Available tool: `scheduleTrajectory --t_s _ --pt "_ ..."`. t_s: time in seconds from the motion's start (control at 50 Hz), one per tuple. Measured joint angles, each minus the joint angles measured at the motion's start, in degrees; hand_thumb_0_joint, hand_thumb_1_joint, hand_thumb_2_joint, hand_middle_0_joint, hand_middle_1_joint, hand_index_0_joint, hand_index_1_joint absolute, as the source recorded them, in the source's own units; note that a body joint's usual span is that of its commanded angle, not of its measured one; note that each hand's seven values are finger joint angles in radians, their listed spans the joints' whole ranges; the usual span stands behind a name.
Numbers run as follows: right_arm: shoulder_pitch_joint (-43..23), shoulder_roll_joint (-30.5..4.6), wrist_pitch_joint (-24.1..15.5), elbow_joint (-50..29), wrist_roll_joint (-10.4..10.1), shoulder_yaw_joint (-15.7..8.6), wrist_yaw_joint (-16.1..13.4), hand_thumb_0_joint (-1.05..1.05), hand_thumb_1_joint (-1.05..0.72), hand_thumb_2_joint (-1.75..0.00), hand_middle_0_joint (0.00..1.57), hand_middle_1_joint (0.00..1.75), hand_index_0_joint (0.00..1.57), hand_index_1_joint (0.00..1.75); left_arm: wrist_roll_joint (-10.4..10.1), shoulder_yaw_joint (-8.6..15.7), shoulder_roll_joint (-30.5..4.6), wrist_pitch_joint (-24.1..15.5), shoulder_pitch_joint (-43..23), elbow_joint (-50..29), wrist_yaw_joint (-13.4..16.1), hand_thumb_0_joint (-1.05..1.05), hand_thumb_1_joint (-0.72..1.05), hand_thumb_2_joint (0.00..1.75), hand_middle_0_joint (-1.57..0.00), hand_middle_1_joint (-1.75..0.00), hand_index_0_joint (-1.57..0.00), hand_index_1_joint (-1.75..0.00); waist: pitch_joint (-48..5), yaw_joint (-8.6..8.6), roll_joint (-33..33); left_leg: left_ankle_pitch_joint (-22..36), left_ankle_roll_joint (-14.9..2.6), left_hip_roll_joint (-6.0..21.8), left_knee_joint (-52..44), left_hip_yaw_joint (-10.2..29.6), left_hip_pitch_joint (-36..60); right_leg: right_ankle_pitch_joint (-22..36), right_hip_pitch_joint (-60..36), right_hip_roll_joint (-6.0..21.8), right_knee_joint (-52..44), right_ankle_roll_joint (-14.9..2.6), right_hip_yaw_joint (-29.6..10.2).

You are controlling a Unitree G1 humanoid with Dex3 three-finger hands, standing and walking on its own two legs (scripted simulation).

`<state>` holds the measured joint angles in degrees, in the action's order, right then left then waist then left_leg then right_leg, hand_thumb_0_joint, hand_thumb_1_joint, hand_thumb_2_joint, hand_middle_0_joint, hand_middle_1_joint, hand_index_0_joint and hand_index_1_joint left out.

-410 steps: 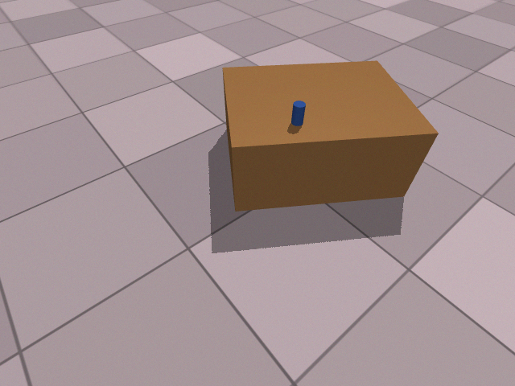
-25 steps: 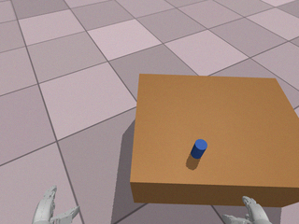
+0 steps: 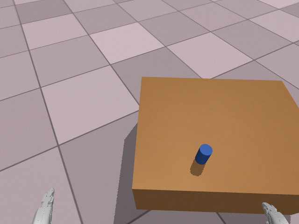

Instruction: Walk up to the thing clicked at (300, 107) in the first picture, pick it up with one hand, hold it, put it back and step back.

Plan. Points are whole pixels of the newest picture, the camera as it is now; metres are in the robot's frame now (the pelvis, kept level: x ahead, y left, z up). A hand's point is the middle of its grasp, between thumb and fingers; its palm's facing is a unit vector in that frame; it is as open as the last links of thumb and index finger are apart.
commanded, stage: go down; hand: right
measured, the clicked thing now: (203, 154) +0.45 -0.23 -0.28
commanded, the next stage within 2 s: none
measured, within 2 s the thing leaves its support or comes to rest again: neither
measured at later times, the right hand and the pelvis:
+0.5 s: hand out of the picture +0.16 -0.29 -0.10, palm faces +0.11 +0.95 -0.30, open 17.7 cm; pelvis +0.01 +0.00 -0.01, yaw +0 degrees
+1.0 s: hand (280, 195) +0.23 -0.34 -0.05, palm faces +0.22 +0.94 -0.26, open 17.7 cm; pelvis -0.01 -0.01 -0.02, yaw -1 degrees
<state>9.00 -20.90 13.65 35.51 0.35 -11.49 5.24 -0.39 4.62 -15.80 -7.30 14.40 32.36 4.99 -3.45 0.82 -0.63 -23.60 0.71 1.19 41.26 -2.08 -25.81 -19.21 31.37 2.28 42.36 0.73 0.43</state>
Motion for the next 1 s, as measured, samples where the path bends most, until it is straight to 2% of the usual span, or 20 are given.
scheduleTrajectory --t_s 0.36,0.52,0.74,0.8,0.88,1.0 --pt "4.24 -2.41 3.49 -8.03 -1.25 -2.83 4.14 0.00 0.58 -0.05 0.02 0.06 0.03 0.07 -0.76 -1.83 0.55 1.28 4.22 -7.97 0.84 -0.01 -0.54 0.06 -0.07 -0.05 -0.05 -0.05 -2.18 0.23 0.04 -3.15 -0.08 -0.22 3.92 -0.42 -1.79 -3.30 2.31 0.28 4.58 0.25 -0.58" --pt "6.00 -2.66 3.89 -11.56 -1.28 -3.79 4.44 0.00 0.58 -0.06 0.02 0.06 0.03 0.07 -0.74 -2.25 0.64 1.52 6.07 -10.46 0.87 -0.01 -0.54 0.06 -0.07 -0.05 -0.05 -0.05 -2.22 0.20 0.29 -3.47 -0.09 -0.34 5.00 -0.51 -2.67 -3.77 3.38 0.40 6.00 0.21 -0.75" --pt "7.60 -3.05 4.07 -14.93 -2.39 -4.84 4.85 0.00 0.57 -0.06 0.02 0.06 0.03 0.07 -0.91 -3.63 1.24 1.53 7.88 -14.86 1.52 -0.01 -0.55 0.06 -0.07 -0.06 -0.05 -0.05 -2.64 0.08 0.07 -3.49 0.21 -0.21 5.97 -0.64 -3.16 -3.95 4.18 0.26 7.39 -0.13 -0.94" --pt "6.22 -3.52 3.60 -14.42 -2.64 -5.67 5.06 0.00 0.57 -0.06 0.02 0.06 0.03 0.07 -0.89 -3.45 1.25 0.91 8.16 -15.61 1.77 -0.01 -0.55 0.06 -0.07 -0.06 -0.05 -0.05 -2.54 0.08 0.25 -3.47 0.26 -0.09 6.16 -0.84 -3.07 -3.86 4.23 0.11 7.63 -0.19 -1.14" --pt "2.22 -4.92 1.78 -12.74 -3.44 -8.05 5.61 -0.01 0.57 -0.05 0.03 0.06 0.04 0.07 -0.70 -2.97 0.89 -0.46 7.50 -13.79 2.24 -0.01 -0.55 0.06 -0.07 -0.06 -0.05 -0.05 -2.21 0.05 0.62 -3.39 0.28 -0.04 6.73 -1.06 -3.62 -3.70 4.90 0.04 8.21 -0.23 -1.39" --pt "-7.11 -8.67 -2.29 -6.04 -4.84 -11.69 8.65 -0.01 0.58 -0.04 0.03 0.06 0.04 0.06 -0.52 -3.24 0.48 -2.03 5.44 -9.15 2.56 -0.01 -0.54 0.06 -0.07 -0.06 -0.05 -0.05 -1.66 0.65 0.38 -3.01 0.27 -0.18 7.67 -1.16 -5.70 -3.32 7.04 0.15 9.18 -0.29 -1.58"
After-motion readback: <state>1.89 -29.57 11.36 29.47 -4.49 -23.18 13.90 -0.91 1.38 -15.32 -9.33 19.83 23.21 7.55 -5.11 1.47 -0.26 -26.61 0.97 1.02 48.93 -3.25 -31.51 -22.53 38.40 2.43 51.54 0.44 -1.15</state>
